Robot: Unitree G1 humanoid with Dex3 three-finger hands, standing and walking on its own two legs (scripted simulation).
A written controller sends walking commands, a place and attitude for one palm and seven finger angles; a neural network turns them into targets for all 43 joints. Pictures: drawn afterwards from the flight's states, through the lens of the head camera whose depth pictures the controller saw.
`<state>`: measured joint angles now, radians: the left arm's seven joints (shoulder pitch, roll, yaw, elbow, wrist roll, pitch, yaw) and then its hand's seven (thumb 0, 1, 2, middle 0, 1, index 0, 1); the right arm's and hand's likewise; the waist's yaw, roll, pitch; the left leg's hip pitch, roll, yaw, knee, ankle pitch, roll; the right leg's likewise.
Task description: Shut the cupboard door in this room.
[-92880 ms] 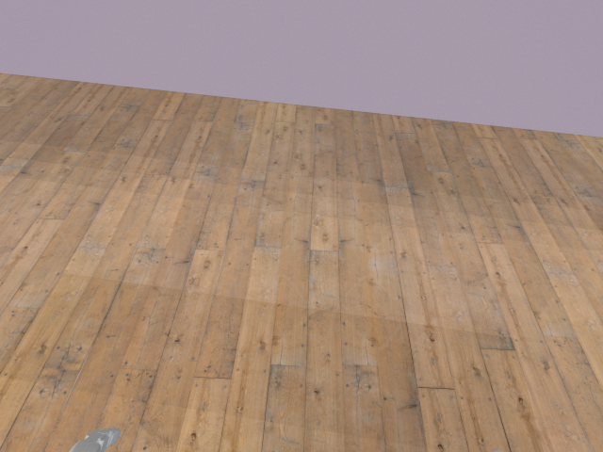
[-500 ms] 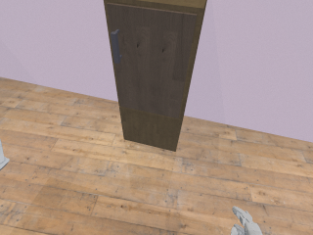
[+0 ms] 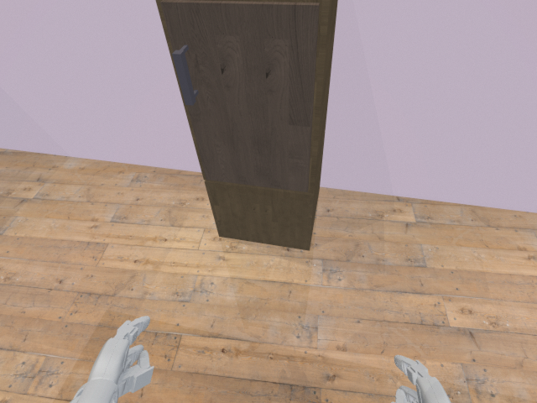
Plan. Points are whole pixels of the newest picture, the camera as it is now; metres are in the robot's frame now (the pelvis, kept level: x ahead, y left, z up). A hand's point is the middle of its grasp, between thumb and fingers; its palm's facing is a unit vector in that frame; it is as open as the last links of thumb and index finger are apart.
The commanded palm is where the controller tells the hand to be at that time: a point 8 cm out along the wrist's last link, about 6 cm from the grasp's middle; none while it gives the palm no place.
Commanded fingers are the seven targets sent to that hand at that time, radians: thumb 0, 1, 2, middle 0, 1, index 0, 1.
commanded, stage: let the arm hang, fingers relaxed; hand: left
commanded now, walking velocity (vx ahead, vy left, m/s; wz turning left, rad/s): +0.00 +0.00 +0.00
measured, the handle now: (187, 75) +0.90 +0.22 +0.07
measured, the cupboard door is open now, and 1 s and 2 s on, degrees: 0 0 0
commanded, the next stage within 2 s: look to check the result in 0.90 s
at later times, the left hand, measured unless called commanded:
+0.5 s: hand out of the picture -0.02 +0.17 -0.15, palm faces +0.08 -0.98 -0.18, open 7.4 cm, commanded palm none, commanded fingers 0.00 0.90 0.90 -0.20 -0.30 -0.20 -0.30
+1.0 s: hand out of the picture -0.05 +0.16 -0.15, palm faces +0.05 -0.99 -0.16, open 7.4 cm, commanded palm none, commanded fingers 0.00 0.90 0.90 -0.20 -0.30 -0.20 -0.30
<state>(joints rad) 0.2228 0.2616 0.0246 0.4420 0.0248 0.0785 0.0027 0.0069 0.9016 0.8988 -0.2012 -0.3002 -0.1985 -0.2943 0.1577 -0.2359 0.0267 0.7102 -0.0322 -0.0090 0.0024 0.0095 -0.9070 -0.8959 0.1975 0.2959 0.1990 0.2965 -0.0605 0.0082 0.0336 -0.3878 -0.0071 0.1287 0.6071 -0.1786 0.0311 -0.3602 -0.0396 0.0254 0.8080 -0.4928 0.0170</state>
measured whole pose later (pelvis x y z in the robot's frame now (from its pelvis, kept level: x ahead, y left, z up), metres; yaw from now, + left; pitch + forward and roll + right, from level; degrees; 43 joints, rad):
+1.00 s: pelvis -0.01 +0.01 +0.03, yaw +1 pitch -2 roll +0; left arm 0.34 0.12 0.01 1.17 0.01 0.01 0.03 0.00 0.91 0.90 -0.20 -0.30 -0.20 -0.29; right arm 0.38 -0.10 0.00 1.16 -0.01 0.01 -0.04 0.01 -0.91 -0.90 0.20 0.30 0.20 0.30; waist -0.01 -0.01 0.03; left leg -0.15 -0.02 0.08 0.39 -0.22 0.05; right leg -0.20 0.00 -0.02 0.40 -0.17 -0.01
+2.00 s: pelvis +0.02 +0.01 +0.03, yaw +1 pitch -2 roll +0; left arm 0.29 0.14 0.01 1.16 0.01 0.00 0.03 0.00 0.90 0.90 -0.20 -0.30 -0.20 -0.29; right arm 0.31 -0.13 0.00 1.15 -0.01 -0.01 -0.04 0.00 -0.91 -0.90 0.20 0.30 0.20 0.30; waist -0.01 -0.01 0.03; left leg -0.09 -0.03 0.08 0.36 -0.24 0.05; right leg -0.15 0.00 -0.01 0.38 -0.20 0.00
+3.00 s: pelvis +0.03 +0.01 +0.03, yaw +1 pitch -2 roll +0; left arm 0.23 0.19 0.01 1.15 0.01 -0.01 0.02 0.00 0.90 0.90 -0.20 -0.30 -0.20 -0.29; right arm 0.25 -0.19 0.00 1.14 -0.01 -0.01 -0.03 0.00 -0.91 -0.90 0.20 0.30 0.20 0.30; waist -0.01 -0.01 0.05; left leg -0.06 -0.02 0.06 0.32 -0.23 0.04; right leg -0.11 0.00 -0.03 0.34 -0.20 -0.01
